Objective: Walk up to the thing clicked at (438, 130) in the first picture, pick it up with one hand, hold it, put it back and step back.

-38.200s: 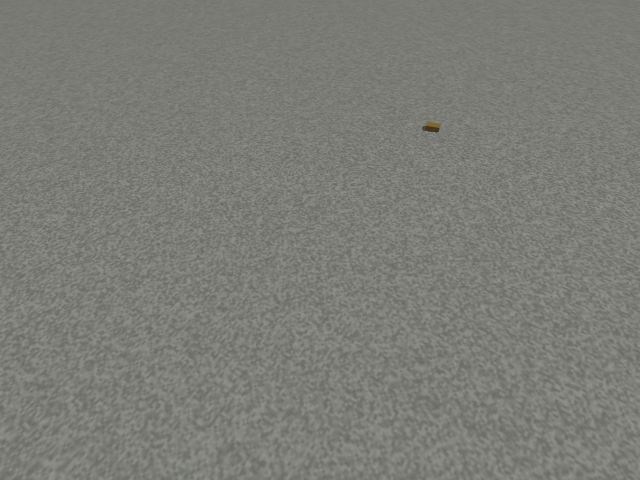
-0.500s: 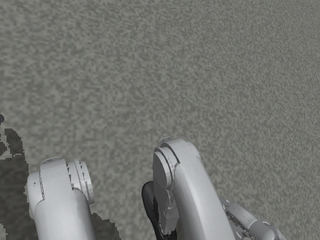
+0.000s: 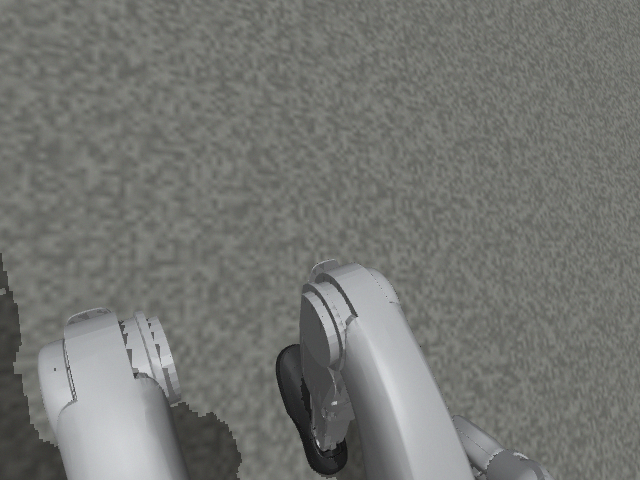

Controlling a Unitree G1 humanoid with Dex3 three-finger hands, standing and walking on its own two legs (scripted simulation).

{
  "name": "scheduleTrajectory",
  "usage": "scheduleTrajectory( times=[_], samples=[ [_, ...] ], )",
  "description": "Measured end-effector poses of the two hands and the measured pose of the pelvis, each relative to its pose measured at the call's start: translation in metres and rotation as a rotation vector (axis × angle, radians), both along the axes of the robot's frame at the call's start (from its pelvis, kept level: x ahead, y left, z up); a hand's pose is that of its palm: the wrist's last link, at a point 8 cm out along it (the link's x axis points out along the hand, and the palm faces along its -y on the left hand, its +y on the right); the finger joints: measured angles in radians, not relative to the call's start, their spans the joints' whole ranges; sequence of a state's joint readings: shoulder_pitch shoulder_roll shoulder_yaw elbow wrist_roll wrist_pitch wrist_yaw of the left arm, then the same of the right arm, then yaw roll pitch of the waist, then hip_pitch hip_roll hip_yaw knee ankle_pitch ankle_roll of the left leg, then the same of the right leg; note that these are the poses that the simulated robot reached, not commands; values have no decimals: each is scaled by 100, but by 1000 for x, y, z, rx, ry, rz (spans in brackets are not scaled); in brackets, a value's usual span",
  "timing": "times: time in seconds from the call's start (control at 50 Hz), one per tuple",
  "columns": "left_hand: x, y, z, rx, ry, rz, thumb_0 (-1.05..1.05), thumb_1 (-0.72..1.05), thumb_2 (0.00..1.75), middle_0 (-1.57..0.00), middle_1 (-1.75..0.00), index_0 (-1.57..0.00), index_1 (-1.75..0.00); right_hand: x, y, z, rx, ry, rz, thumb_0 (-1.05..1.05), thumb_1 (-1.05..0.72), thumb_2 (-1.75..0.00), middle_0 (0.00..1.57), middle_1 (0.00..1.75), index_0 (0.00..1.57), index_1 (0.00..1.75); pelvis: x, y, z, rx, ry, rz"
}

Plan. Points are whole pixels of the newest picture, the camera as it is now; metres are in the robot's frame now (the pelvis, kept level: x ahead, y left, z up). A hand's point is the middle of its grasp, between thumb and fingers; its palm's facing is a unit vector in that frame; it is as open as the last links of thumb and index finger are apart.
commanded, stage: close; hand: left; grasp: from above
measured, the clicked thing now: out of the picture +0.38 +0.36 -0.27
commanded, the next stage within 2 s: go down in 1.30 s
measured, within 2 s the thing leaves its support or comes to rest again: neither
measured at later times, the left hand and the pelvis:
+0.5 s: hand out of the picture +0.37 +0.37 -0.25, palm faces -0.46 -0.18 -0.87, open 10.9 cm; pelvis +0.00 +0.01 +0.00, yaw +0 degrees
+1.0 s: hand out of the picture +0.35 +0.34 -0.23, palm faces -0.40 -0.09 -0.91, open 10.7 cm; pelvis -0.01 +0.00 +0.00, yaw +0 degrees
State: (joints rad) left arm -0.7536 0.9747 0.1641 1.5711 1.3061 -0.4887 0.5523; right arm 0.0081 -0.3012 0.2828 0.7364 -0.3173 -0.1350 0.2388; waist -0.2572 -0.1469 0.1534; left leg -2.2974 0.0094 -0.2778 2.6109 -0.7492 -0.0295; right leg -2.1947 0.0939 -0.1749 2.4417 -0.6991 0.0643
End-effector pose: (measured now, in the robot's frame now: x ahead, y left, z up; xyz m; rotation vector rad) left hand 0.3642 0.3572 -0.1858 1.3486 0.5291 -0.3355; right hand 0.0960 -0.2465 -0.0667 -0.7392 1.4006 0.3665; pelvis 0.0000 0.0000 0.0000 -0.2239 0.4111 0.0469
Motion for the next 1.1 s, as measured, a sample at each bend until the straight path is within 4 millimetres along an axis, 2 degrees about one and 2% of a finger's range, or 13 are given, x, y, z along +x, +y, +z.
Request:
scheduleTrajectory(
  times=[0.14,0.24,0.34,0.48,0.6,0.78,0.92,1.02,1.1],
  samples=[
    [-11,-14,9,31,-129,-73,0,-14,72,-25,-84,-30,-79,12,-8,5,-53,-49,31,0,-88,-89,20,30,20,30,-4,1,-2,10,-15,-11],
    [-14,-12,11,116,-170,-47,0,-8,67,-30,-80,-35,-75,23,-12,10,-60,-106,34,0,-88,-89,20,30,20,30,-5,3,-4,11,-1,-12],
    [-5,-6,10,166,-145,27,0,-3,62,-33,-78,-38,-72,31,-9,11,-31,-137,40,0,-88,-89,20,30,20,30,-4,6,-5,5,18,-6],
    [14,14,-2,130,-54,170,0,2,57,-36,-77,-43,-70,27,-2,11,-7,-126,22,0,-88,-89,20,30,20,30,0,7,-4,-9,40,2],
    [17,21,-1,100,-4,131,0,4,55,-38,-80,-45,-72,14,2,4,9,-45,-3,0,-89,-89,20,30,20,30,5,5,0,-13,49,11],
    [-2,3,2,13,11,26,0,3,56,-37,-76,-44,-69,7,6,-1,20,-23,6,0,-89,-89,20,30,20,30,-1,1,2,-2,10,3],
    [-12,-15,7,24,-105,-65,0,5,56,-39,-72,-45,-66,10,-8,2,-44,-41,37,0,-88,-89,20,30,20,30,-5,-1,-2,15,-15,-8],
    [-14,-16,10,102,-158,-59,0,8,52,-42,-68,-48,-62,18,-15,9,-70,-83,35,0,-88,-89,20,30,20,30,-5,1,-3,17,-2,-12],
    [-8,-11,10,149,-163,3,0,10,50,-43,-67,-50,-60,23,-16,12,-59,-107,34,0,-88,-89,20,30,20,30,-4,4,-3,11,20,-10]
  ],
)
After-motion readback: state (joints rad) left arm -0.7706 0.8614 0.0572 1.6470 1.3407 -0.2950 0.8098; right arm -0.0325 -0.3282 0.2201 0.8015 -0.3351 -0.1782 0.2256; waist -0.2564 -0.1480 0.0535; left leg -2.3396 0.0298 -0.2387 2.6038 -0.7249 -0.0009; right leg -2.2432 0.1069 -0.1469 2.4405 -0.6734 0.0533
